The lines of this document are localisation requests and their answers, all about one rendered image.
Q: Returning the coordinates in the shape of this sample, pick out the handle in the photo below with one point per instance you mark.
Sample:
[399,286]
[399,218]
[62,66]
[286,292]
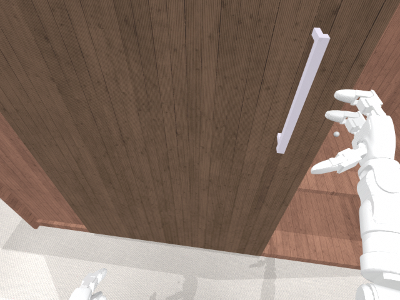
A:
[317,52]

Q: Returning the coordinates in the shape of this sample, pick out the right robot hand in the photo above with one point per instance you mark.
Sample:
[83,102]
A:
[376,133]

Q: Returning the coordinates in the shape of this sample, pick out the wardrobe door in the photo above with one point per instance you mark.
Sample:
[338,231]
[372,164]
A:
[21,174]
[158,119]

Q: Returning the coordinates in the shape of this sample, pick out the right robot forearm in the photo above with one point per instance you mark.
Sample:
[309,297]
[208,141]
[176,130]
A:
[379,217]

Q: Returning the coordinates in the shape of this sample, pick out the left robot hand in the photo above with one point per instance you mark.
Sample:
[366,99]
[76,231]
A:
[89,284]

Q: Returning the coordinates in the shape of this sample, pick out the robot right upper arm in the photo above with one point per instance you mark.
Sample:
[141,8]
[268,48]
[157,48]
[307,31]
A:
[376,292]

